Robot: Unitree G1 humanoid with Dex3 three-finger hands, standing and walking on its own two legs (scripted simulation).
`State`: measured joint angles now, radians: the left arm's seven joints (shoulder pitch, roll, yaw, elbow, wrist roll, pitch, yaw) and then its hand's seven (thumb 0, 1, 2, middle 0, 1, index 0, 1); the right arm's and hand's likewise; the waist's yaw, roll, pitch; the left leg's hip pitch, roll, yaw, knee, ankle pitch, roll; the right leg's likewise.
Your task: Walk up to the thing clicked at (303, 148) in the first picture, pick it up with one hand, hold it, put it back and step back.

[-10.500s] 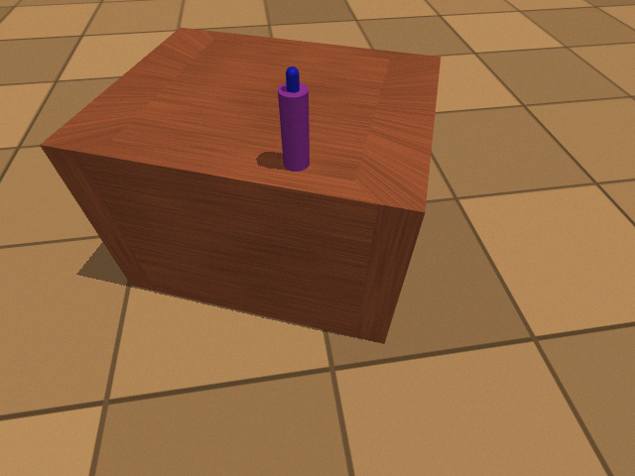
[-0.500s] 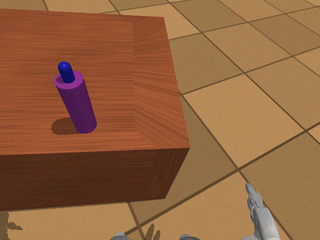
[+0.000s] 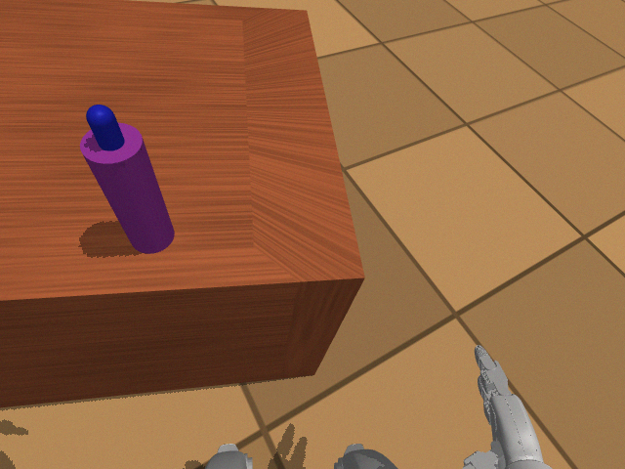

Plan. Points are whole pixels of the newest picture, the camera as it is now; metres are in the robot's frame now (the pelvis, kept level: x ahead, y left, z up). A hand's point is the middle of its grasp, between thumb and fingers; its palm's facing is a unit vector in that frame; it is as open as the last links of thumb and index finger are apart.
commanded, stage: go down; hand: left
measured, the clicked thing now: (130, 185) +0.47 +0.21 +0.06
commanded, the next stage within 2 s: approach in 0.72 s
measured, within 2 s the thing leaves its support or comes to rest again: neither
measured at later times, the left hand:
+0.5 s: hand out of the picture +0.39 +0.40 +0.12, palm faces +0.22 -0.98 +0.02, open 17.6 cm
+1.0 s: hand out of the picture +0.40 +0.39 +0.10, palm faces +0.19 -0.98 +0.01, open 17.6 cm
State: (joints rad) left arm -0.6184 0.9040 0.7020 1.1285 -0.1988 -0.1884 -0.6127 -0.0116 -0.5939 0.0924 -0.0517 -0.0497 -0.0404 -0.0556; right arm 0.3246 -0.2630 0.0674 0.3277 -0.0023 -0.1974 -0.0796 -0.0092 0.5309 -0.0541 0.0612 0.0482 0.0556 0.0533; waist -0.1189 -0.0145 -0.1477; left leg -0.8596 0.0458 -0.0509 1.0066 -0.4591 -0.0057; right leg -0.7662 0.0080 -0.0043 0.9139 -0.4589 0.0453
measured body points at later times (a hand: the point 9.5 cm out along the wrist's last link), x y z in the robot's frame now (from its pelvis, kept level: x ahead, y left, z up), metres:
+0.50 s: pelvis +0.00 +0.01 +0.00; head +0.08 +0.05 +0.44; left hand +0.37 +0.45 +0.12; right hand +0.16 -0.24 -0.03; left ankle +0.01 +0.12 -0.68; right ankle -0.01 -0.16 -0.68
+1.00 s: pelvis -0.01 +0.01 -0.01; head +0.08 +0.05 +0.43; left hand +0.38 +0.44 +0.10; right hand +0.15 -0.24 -0.03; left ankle +0.01 +0.12 -0.68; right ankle -0.01 -0.16 -0.68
